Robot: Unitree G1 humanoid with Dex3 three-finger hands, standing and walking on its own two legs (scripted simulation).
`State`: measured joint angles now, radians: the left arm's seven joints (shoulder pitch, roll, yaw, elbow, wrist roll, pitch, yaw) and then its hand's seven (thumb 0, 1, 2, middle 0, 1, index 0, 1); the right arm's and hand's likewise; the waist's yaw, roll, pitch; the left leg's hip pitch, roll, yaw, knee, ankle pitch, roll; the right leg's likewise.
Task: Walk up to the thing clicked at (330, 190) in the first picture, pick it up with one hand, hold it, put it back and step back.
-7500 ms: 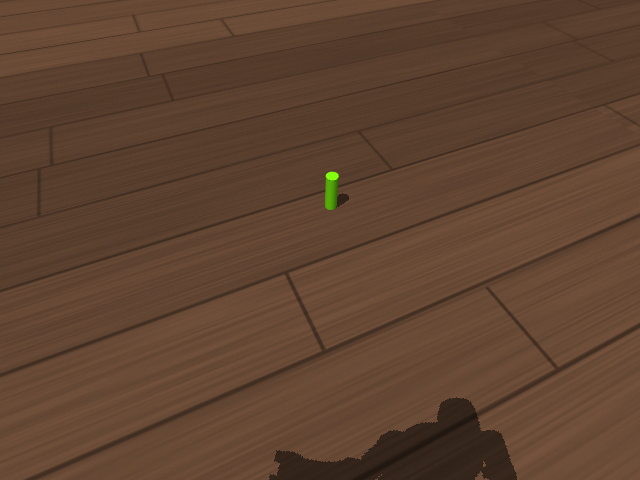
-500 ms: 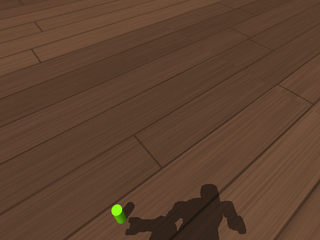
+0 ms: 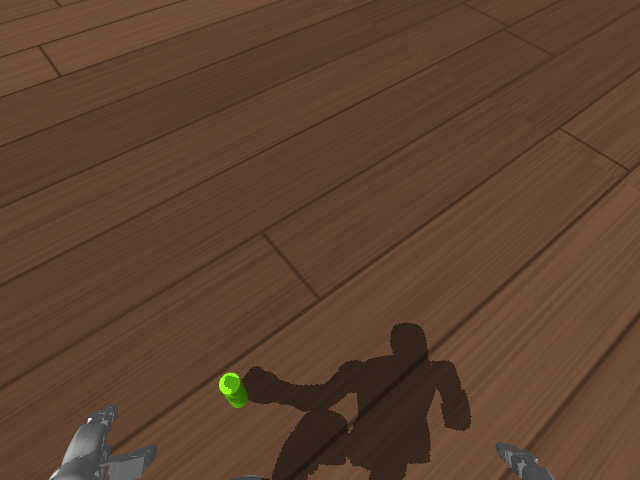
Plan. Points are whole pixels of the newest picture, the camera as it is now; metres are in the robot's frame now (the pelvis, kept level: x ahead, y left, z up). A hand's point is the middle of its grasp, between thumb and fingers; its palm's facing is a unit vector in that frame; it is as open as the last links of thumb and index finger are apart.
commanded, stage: go down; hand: left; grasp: from the side
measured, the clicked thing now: (234, 391) +0.37 +0.22 -0.68
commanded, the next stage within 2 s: none
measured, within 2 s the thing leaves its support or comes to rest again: neither
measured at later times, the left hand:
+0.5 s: hand (124, 464) +0.16 +0.28 -0.18, palm faces +0.06 -0.94 -0.33, open 17.2 cm
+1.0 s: hand (114, 467) +0.16 +0.31 -0.22, palm faces +0.11 -0.95 -0.28, open 17.4 cm
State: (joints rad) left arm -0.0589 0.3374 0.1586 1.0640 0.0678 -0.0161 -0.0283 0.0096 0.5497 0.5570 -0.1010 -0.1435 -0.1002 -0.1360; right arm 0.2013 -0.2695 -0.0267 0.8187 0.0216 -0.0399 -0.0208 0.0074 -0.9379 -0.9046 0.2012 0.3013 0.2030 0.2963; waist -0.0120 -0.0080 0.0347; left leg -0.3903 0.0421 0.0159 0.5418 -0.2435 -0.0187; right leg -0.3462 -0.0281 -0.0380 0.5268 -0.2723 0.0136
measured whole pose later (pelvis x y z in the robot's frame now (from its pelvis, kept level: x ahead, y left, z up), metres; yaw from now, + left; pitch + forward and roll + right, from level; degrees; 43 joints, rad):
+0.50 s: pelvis +0.01 +0.01 -0.05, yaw +0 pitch +14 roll -2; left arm 0.22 0.33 0.21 0.52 0.04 0.20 -0.06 0.00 -0.52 0.07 -0.09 -0.10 -0.08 -0.10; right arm 0.22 -0.25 -0.03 0.60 0.01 -0.12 -0.06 0.01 -0.83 -0.87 0.20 0.30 0.20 0.30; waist -0.03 0.01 -0.09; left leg -0.77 0.05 0.00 1.00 -0.47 0.00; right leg -0.70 -0.03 -0.04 0.95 -0.48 0.03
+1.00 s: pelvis -0.01 +0.01 -0.12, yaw -1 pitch +22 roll -3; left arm 0.24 0.40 0.35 0.47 -0.05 0.05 -0.19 0.00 -0.55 0.05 -0.09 -0.07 -0.08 -0.08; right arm 0.19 -0.25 -0.02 0.55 -0.01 -0.19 -0.05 0.01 -0.89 -0.89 0.20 0.30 0.21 0.30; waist -0.02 0.00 -0.14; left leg -1.14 0.05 -0.04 1.32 -0.57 -0.01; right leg -1.06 -0.03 -0.05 1.27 -0.59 0.03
